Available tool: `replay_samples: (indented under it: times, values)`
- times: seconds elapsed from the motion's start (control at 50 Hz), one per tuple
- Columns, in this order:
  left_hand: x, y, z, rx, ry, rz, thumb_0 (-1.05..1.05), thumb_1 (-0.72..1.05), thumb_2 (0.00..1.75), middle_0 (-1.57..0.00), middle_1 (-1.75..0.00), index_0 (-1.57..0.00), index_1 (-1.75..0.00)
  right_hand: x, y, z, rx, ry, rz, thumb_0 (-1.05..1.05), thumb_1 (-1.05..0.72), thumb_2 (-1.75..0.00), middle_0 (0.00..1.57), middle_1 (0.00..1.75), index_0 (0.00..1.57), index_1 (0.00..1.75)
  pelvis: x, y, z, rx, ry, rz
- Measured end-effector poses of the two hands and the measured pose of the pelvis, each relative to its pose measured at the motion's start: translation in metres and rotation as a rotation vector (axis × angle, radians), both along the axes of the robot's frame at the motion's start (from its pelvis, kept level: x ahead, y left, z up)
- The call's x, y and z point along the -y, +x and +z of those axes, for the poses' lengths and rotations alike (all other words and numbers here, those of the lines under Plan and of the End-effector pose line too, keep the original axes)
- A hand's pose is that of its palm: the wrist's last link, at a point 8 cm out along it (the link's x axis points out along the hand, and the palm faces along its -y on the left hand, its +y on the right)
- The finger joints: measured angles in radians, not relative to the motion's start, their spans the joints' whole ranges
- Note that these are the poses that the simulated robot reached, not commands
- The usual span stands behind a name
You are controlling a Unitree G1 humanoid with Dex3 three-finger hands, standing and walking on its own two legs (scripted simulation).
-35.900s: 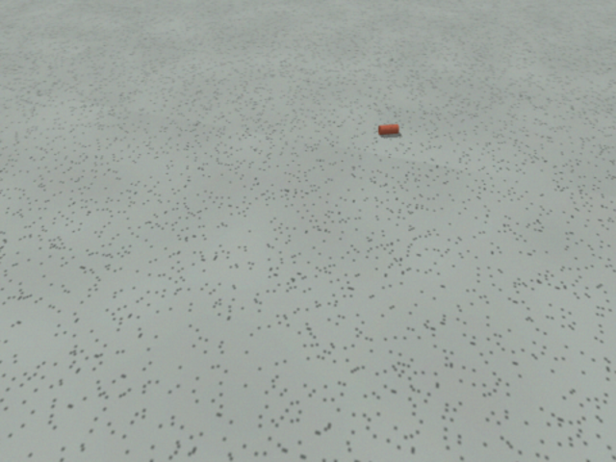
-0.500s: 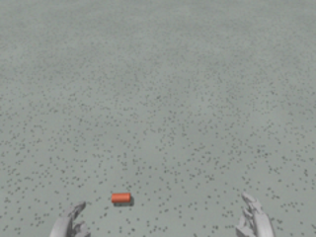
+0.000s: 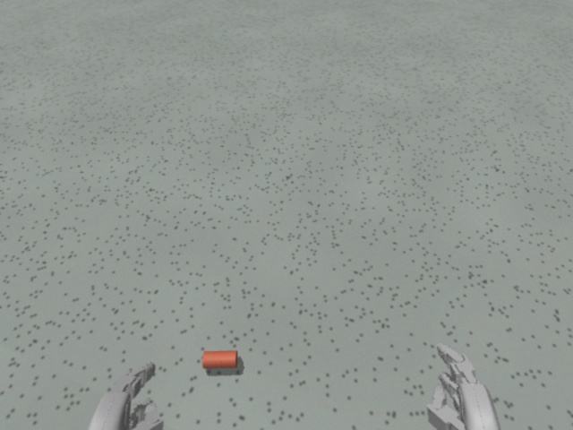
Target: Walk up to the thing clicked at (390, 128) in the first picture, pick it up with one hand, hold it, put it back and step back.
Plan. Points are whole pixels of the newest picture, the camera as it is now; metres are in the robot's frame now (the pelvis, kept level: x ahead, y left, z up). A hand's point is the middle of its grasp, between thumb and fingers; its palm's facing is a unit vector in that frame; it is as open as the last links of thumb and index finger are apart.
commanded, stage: home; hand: left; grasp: from above
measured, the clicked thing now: (220, 359) +0.47 +0.21 -0.69
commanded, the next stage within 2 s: stand in 0.80 s
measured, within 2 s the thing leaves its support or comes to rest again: neither
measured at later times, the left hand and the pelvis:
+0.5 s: hand (161, 426) +0.16 +0.18 -0.05, palm faces +0.03 -0.98 -0.20, open 7.4 cm; pelvis +0.00 +0.00 +0.00, yaw +0 degrees
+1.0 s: hand out of the picture +0.16 +0.20 -0.08, palm faces +0.00 -0.96 -0.30, open 7.4 cm; pelvis -0.01 +0.00 +0.01, yaw +0 degrees
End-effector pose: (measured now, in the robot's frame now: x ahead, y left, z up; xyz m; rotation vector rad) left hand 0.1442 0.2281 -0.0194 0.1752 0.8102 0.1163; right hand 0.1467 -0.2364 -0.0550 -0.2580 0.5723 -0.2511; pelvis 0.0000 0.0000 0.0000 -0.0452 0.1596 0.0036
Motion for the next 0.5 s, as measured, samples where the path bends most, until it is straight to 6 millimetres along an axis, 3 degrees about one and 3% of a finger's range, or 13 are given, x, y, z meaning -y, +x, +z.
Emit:
replay_samples:
  times: [0.5]
  values:
    - [0.0023,0.0029,0.0,0.002,0.001,-0.003,0.02,0.91,0.9,-0.2,-0.3,-0.2,-0.3,0.0038,0.0009,-0.001,-0.006,-0.001,-0.008,0.01,-0.9,-0.89,0.2,0.29,0.2,0.3,0.0019,0.0016,-0.0014,-0.01,0.0,0.0]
